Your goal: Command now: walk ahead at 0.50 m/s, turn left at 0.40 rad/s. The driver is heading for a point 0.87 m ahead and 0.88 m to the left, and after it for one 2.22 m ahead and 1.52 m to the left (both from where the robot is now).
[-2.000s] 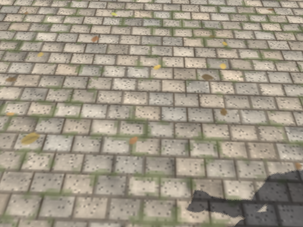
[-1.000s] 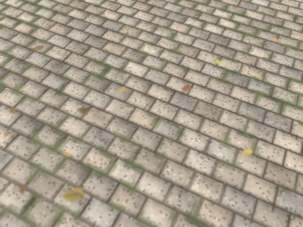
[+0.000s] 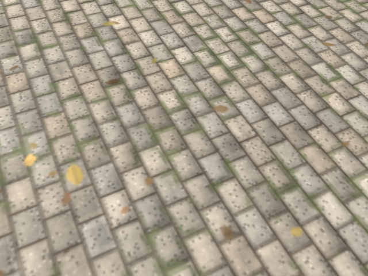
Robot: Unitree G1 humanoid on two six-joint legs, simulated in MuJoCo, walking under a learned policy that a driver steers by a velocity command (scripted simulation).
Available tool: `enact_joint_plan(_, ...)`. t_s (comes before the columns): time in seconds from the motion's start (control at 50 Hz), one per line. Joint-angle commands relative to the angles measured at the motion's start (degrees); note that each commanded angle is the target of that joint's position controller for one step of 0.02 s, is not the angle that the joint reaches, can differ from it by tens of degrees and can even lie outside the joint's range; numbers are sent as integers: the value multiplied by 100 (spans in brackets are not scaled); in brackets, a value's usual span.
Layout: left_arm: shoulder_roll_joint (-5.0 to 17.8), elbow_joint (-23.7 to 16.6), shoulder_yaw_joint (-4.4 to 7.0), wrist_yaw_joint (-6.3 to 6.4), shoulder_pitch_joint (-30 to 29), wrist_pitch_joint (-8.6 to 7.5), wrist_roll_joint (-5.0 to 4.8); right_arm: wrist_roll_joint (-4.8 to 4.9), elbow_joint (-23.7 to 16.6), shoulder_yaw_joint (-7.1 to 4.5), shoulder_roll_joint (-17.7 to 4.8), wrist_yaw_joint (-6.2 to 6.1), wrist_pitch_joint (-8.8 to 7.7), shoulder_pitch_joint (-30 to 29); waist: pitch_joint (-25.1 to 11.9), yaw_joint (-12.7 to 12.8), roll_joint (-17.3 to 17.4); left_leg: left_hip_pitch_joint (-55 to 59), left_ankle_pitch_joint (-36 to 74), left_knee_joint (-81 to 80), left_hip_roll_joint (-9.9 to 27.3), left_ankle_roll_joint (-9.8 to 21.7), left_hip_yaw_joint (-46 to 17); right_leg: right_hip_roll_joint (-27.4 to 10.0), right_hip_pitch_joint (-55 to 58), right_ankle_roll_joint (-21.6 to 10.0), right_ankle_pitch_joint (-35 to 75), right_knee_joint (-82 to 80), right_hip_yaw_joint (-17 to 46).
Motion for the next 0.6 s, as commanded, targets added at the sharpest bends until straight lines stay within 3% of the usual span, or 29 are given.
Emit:
enact_joint_plan(0.02, 360, -340, 82, -16, -240, -29, -5, 14, -223, -162, -739, -22, -143, 250, -45, -41, 522, 247, 1750, -765, 1481, 608, -1179, 92, -269, -2, 739, -647, -160)
enact_joint_plan(0.12, 321, -574, 30, -79, -1036, -116, -61, -34, 11, -131, -775, -84, -188, 736, 82, -350, 532, 974, 2400, -570, 1623, 481, -1111, 330, -347, -212, 1160, -1625, -277)
enact_joint_plan(0.18, 370, -683, 30, -96, -1196, -175, -87, -82, 115, -124, -852, -144, -188, 784, 206, -317, 599, 1197, 2833, -434, 1802, 398, -1160, 510, -12, -438, 906, -2109, -322)
enact_joint_plan(0.22, 467, -527, 79, -51, -648, -211, -95, -92, 130, -125, -939, -174, -204, 547, 85, -1, 667, 1096, 3948, -28, 1789, 208, -1015, 768, 942, -643, 484, -2426, -399)
enact_joint_plan(0.24, 577, -341, 139, 11, -83, -234, -107, -109, 157, -133, -1001, -170, -212, 484, -211, 239, 664, 1082, 4777, 602, 1699, 127, -920, 987, 1670, -749, 241, -2515, -485)
enact_joint_plan(0.26, 680, -77, 198, 87, 785, -286, -94, -102, 178, -122, -999, -147, -216, 395, -678, 669, 473, 824, 4813, 1673, 1450, 25, -670, 989, 2768, -897, 436, -2851, -482)
enact_joint_plan(0.28, 1034, 62, 289, 183, 1716, -328, 18, -79, 49, -35, -731, -125, -248, 423, -1376, 1009, 40, -127, 3222, 3251, 1157, -64, -494, -86, 4175, -1172, -201, -2930, 662)
enact_joint_plan(0.3, 1648, 128, 448, 167, 1948, -306, 89, 111, -7, 28, -278, -98, -242, 1146, -1938, 665, -1383, -1952, -1021, 5291, -11, -346, -17, -1592, 5373, -1985, -430, -3507, 3554)
enact_joint_plan(0.32, 1162, 140, 353, 85, 1548, -247, -139, -113, 78, -21, -683, -130, -233, 902, -1517, 513, -658, -2505, -1601, 5770, 195, -253, -500, -1482, 4864, -1959, -596, -3955, 4173)
enact_joint_plan(0.34, 806, 60, 272, 64, 990, -243, -187, -115, 28, -32, -675, -99, -222, 494, -699, 325, -168, -2631, -1138, 5705, 505, -266, -475, -1308, 4071, -1872, -570, -3982, 3118)
enact_joint_plan(0.36, 541, 67, 207, 41, 750, -275, -152, -125, -22, 14, -594, -62, -224, 178, -383, 292, 168, -2547, -856, 5423, 710, -278, -373, -1022, 3542, -1741, -53, -4115, 2435)
enact_joint_plan(0.4, 366, 231, 131, 64, 688, -343, -157, -194, -42, 44, -478, 13, -117, 93, -178, 76, -118, -2240, -701, 4916, 981, -360, -194, -540, 2956, -1472, 724, -4355, 1509)
enact_joint_plan(0.46, 464, 449, 155, 42, 978, -487, -191, -190, 30, 86, -335, 87, -4, 89, -206, 34, -186, -2283, -504, 4656, 1008, -469, -87, -463, 2894, -1485, 1405, -4596, 920)
enact_joint_plan(0.54, 460, 646, 152, 48, 1212, -523, -176, -161, -231, 120, -281, 135, 21, -856, 115, 209, -160, -3013, 305, 3815, 1122, -575, -60, -354, 3076, -1333, 1533, -4943, 181)
enact_joint_plan(0.6, 435, 739, 131, 52, 1283, -534, -193, -147, -384, 192, -142, 186, -3, -1422, 150, 323, -178, -2884, 956, 2829, 1129, -596, 225, -247, 3188, -1198, 1900, -4952, -342)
